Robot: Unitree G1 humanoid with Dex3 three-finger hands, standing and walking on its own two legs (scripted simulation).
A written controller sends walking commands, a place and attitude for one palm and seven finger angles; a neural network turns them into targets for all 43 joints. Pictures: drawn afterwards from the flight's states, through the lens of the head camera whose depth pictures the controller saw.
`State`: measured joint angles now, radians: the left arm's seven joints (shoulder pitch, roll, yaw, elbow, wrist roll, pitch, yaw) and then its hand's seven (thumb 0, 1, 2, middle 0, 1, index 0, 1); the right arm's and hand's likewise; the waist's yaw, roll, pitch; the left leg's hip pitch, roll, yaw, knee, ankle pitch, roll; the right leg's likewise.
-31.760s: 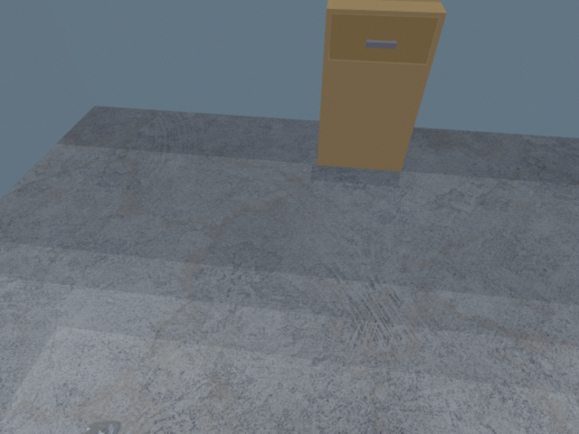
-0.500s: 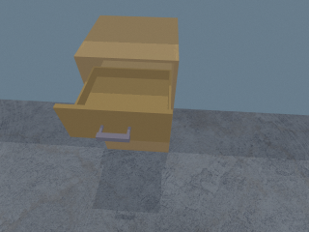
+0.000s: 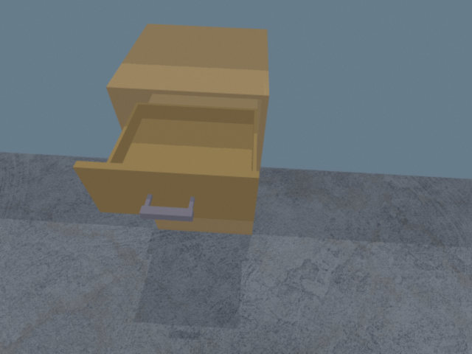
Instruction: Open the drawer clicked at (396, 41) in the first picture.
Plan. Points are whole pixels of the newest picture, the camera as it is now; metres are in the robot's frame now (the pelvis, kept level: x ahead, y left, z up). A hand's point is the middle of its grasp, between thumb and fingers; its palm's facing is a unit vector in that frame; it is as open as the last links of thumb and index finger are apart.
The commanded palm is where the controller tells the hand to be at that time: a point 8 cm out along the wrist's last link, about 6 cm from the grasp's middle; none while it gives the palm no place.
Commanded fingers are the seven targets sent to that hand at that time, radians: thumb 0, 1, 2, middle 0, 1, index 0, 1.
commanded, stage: look to check the result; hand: left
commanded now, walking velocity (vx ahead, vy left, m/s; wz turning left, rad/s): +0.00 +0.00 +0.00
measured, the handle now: (169, 206) +0.44 +0.19 -0.09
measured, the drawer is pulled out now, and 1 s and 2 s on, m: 0.29 0.29 0.29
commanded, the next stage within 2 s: stand and wait in 0.46 s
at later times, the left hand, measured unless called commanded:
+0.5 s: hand out of the picture -0.01 +0.15 -0.18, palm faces +0.07 -0.98 -0.16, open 7.3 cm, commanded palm none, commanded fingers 0.00 0.90 0.90 -0.20 -0.30 -0.20 -0.30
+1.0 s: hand out of the picture +0.00 +0.15 -0.18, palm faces +0.08 -0.98 -0.16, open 7.3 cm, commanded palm none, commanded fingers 0.00 0.90 0.90 -0.20 -0.30 -0.20 -0.30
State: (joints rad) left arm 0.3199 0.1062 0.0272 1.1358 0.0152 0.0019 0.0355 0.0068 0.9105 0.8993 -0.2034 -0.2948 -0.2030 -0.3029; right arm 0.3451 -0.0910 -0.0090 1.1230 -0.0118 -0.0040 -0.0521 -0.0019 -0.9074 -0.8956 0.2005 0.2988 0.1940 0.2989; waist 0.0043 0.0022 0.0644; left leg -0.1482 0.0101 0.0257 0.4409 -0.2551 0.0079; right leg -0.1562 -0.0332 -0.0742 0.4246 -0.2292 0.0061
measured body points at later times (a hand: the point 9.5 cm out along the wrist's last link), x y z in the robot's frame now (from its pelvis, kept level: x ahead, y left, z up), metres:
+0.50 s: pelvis +0.01 +0.00 +0.00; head +0.03 +0.00 +0.45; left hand -0.01 +0.20 -0.16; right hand -0.02 -0.20 -0.16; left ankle -0.01 +0.11 -0.74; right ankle +0.00 -0.12 -0.74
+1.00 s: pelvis +0.02 -0.01 +0.00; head +0.04 -0.01 +0.45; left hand -0.01 +0.20 -0.16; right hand -0.01 -0.21 -0.16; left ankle -0.01 +0.11 -0.74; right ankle +0.00 -0.12 -0.74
